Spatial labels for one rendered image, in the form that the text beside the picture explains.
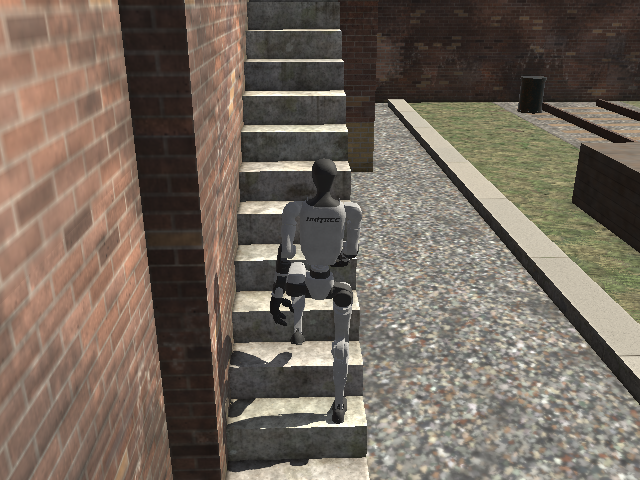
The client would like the right robot upper arm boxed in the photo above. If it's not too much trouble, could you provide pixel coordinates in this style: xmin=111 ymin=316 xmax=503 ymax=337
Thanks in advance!
xmin=343 ymin=202 xmax=362 ymax=255

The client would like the right robot forearm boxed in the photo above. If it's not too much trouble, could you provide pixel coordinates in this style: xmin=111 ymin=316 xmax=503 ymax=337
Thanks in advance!
xmin=340 ymin=244 xmax=359 ymax=262

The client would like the left robot upper arm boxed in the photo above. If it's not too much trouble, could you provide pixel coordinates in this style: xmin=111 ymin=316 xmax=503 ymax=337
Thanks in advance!
xmin=281 ymin=201 xmax=303 ymax=259

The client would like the left robot hand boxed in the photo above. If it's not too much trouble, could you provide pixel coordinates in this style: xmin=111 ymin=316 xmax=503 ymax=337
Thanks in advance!
xmin=270 ymin=296 xmax=294 ymax=326

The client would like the left robot forearm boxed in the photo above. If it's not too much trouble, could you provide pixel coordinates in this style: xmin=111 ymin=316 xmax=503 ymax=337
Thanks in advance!
xmin=271 ymin=244 xmax=291 ymax=298

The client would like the right robot shin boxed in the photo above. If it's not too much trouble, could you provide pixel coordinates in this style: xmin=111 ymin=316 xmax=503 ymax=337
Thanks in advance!
xmin=333 ymin=342 xmax=349 ymax=410

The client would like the robot right foot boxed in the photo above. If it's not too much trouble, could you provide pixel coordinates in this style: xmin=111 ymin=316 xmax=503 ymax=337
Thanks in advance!
xmin=332 ymin=397 xmax=347 ymax=424

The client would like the right robot hand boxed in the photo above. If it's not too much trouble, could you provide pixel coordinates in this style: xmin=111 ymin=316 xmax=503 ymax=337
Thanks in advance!
xmin=330 ymin=249 xmax=350 ymax=267

